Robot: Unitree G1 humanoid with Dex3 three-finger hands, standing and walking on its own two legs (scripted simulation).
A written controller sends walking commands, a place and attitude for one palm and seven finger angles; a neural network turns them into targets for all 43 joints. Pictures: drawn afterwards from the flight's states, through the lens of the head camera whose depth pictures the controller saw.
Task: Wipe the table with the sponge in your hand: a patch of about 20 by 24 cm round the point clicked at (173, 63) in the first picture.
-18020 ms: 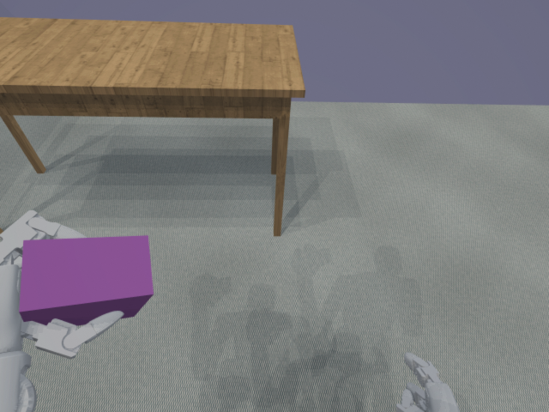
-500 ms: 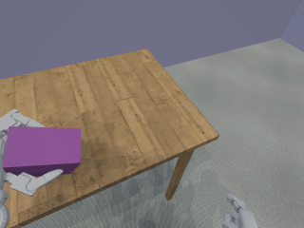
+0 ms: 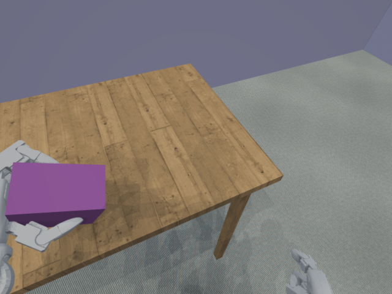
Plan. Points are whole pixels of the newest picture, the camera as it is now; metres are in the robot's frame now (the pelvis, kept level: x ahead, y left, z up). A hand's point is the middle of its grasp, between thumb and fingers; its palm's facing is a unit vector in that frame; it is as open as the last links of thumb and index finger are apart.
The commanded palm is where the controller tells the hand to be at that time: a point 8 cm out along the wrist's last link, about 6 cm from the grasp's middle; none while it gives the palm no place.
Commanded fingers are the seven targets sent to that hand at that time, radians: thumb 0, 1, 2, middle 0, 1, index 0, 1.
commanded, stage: shuffle to correct the standing spot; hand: left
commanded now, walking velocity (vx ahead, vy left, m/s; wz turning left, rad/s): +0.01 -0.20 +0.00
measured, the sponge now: (72, 197) +0.23 +0.21 +0.14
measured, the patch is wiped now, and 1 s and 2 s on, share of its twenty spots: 0.00 0.00 0.00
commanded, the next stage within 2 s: none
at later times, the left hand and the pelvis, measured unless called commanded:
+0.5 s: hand (44, 195) +0.22 +0.24 +0.16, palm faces +0.32 -0.86 -0.39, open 10.4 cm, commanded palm +0.16 +0.28 +0.18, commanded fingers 0.00 0.10 1.30 -1.20 -1.60 -1.20 -1.60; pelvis +0.00 +0.00 +0.00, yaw +0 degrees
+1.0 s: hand (42, 194) +0.22 +0.24 +0.17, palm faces +0.33 -0.86 -0.39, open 10.4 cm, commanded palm +0.16 +0.28 +0.18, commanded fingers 0.00 0.10 1.30 -1.20 -1.60 -1.20 -1.60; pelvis +0.00 +0.00 +0.00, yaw +0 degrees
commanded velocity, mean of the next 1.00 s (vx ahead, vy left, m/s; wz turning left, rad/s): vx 0.00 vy -0.20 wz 0.00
